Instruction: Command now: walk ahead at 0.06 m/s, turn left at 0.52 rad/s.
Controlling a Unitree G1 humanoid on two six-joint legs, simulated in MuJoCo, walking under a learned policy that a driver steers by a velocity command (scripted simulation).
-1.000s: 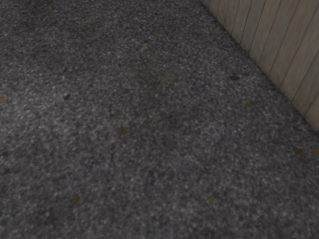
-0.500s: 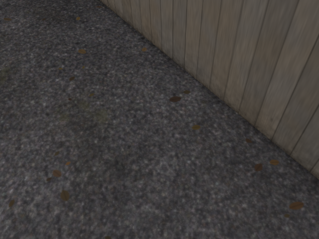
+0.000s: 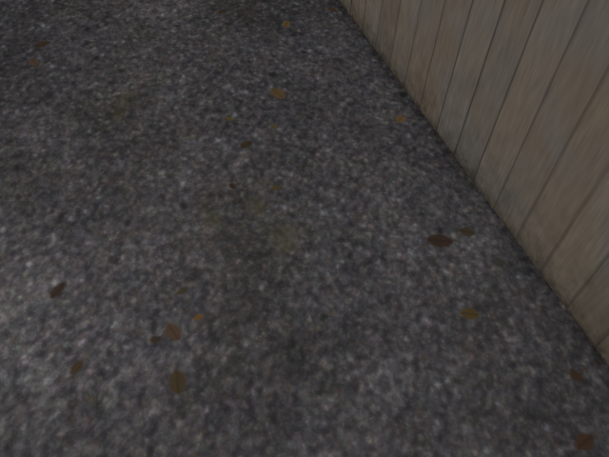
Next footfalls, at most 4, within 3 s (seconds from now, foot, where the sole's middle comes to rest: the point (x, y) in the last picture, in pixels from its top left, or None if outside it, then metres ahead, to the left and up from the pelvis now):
0.36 right None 0.09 -0.14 -0.76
0.82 left None -0.03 0.07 -0.76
1.30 right None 0.12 -0.08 -0.76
2.98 right None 0.38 0.21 -0.76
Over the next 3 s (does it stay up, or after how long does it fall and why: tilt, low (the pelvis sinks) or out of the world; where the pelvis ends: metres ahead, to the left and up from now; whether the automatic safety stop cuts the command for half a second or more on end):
stays up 0.22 0.16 -0.01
